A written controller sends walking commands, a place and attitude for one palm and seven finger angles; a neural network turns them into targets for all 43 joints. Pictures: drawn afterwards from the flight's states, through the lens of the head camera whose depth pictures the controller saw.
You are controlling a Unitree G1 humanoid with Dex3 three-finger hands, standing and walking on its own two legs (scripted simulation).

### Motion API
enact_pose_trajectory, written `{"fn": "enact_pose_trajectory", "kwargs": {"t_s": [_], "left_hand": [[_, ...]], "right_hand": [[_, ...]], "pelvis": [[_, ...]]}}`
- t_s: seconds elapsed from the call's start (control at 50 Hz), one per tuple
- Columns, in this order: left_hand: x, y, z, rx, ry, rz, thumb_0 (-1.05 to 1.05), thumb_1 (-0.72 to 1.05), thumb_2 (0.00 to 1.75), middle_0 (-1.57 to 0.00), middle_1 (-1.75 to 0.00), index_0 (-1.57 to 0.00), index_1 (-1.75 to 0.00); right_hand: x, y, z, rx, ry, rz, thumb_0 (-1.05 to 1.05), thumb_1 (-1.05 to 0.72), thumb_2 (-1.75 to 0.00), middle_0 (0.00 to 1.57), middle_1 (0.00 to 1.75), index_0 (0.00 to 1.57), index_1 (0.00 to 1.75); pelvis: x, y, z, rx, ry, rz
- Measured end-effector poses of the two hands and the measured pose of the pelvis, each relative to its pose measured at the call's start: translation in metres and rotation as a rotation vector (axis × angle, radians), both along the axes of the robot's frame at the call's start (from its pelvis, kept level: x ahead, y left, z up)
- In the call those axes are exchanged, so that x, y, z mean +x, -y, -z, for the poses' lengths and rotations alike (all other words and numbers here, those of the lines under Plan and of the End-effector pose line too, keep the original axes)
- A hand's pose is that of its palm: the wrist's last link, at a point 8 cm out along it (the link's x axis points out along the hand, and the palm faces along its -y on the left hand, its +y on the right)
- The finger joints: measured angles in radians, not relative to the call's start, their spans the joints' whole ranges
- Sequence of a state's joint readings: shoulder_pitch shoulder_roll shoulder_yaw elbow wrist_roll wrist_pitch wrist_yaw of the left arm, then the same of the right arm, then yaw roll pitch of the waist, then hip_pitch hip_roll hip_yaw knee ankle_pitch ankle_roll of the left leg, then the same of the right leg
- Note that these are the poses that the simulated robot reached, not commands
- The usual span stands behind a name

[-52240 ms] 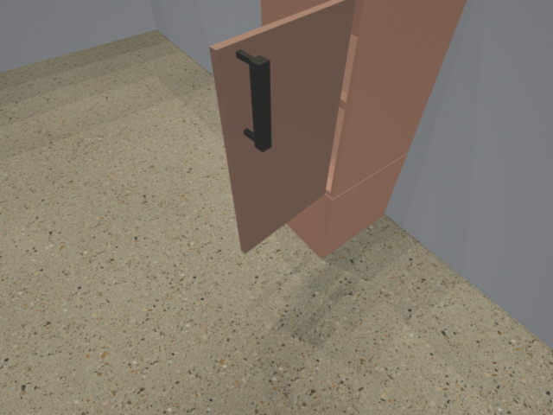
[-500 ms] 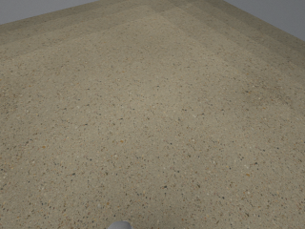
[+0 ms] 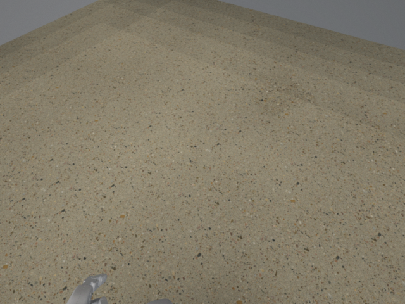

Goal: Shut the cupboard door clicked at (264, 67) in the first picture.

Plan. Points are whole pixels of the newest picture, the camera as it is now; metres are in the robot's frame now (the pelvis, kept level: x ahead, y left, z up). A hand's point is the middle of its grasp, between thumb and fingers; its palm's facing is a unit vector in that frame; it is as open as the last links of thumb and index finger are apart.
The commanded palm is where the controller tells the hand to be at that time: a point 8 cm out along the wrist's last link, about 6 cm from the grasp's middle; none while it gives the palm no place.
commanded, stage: turn to face it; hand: left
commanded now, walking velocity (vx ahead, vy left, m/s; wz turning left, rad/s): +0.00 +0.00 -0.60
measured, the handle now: out of the picture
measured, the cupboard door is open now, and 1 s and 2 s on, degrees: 22 22 22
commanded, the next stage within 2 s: none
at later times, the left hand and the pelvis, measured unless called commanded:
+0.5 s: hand (126, 280) +0.18 +0.19 -0.15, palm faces -0.28 -0.94 -0.20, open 7.4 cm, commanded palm none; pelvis +0.02 +0.02 +0.02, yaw -18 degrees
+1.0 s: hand (156, 258) +0.24 +0.13 -0.16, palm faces -0.55 -0.81 -0.19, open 7.4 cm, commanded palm none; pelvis +0.05 +0.02 +0.01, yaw -36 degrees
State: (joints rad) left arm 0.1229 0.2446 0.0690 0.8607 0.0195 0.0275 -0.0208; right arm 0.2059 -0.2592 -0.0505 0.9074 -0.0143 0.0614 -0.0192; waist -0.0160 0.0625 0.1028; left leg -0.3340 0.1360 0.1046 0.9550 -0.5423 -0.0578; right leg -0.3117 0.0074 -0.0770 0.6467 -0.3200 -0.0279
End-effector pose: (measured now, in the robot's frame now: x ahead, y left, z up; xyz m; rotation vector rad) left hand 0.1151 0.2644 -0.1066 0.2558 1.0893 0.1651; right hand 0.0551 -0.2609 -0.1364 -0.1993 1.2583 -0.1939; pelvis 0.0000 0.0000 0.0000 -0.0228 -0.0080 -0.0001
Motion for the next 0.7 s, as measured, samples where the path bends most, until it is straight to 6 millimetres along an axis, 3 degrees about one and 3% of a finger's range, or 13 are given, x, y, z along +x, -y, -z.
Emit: {"fn": "enact_pose_trajectory", "kwargs": {"t_s": [0.16, 0.3, 0.4, 0.48, 0.6, 0.64, 0.7], "left_hand": [[0.005, 0.021, 0.003, -0.037, -0.086, 0.070, 0.00, 0.91, 0.89, -0.20, -0.30, -0.20, -0.30], [0.020, 0.011, 0.028, -0.089, -0.141, 0.123, 0.01, 0.91, 0.89, -0.21, -0.30, -0.20, -0.30], [0.044, 0.009, 0.022, -0.089, -0.151, 0.189, 0.01, 0.91, 0.89, -0.20, -0.30, -0.20, -0.30], [0.069, 0.019, 0.011, -0.076, -0.128, 0.253, 0.01, 0.91, 0.90, -0.20, -0.30, -0.19, -0.30], [0.107, 0.051, 0.005, -0.026, -0.048, 0.376, 0.01, 0.91, 0.90, -0.20, -0.30, -0.19, -0.30], [0.112, 0.061, 0.004, -0.009, -0.026, 0.402, 0.01, 0.91, 0.90, -0.20, -0.30, -0.19, -0.30], [0.112, 0.070, 0.000, 0.003, -0.039, 0.424, 0.00, 0.91, 0.90, -0.20, -0.30, -0.19, -0.30]], "right_hand": [[0.005, 0.004, -0.023, -0.019, 0.039, 0.067, 0.01, -0.91, -0.90, 0.20, 0.30, 0.19, 0.30], [0.006, -0.017, -0.030, -0.058, 0.102, 0.121, 0.01, -0.91, -0.90, 0.20, 0.30, 0.19, 0.30], [-0.017, -0.032, -0.037, -0.053, 0.072, 0.170, 0.01, -0.91, -0.90, 0.20, 0.30, 0.20, 0.30], [-0.041, -0.033, -0.036, -0.037, 0.043, 0.239, 0.01, -0.90, -0.90, 0.20, 0.30, 0.20, 0.30], [-0.080, -0.015, -0.010, 0.000, 0.016, 0.366, 0.01, -0.90, -0.90, 0.20, 0.30, 0.20, 0.30], [-0.090, -0.006, -0.001, 0.002, -0.002, 0.402, 0.01, -0.90, -0.90, 0.20, 0.30, 0.20, 0.30], [-0.095, 0.001, -0.005, -0.007, -0.014, 0.441, 0.01, -0.91, -0.90, 0.20, 0.30, 0.20, 0.30]], "pelvis": [[0.007, -0.003, -0.014, 0.025, -0.023, 0.083], [0.018, -0.024, -0.006, 0.012, -0.036, 0.174], [0.022, -0.027, -0.014, -0.001, -0.020, 0.247], [0.024, -0.024, -0.018, -0.017, -0.013, 0.302], [0.024, -0.005, -0.004, 0.004, -0.004, 0.388], [0.022, -0.003, 0.001, -0.004, -0.002, 0.406], [0.023, -0.002, -0.004, 0.001, -0.004, 0.435]]}}
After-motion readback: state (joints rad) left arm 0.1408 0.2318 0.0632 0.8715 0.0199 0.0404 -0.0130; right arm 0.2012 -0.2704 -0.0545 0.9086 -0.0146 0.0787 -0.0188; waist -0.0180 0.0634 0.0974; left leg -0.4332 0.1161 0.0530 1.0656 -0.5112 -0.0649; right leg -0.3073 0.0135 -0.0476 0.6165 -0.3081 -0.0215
